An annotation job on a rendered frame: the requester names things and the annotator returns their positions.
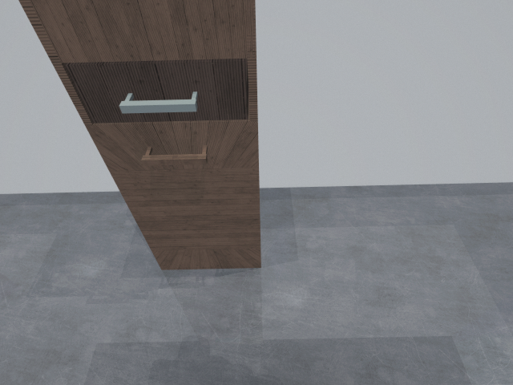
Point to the cabinet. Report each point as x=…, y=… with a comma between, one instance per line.
x=193, y=216

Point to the drawer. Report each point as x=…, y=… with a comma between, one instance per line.
x=221, y=84

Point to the handle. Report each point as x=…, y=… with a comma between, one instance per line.
x=181, y=159
x=155, y=106

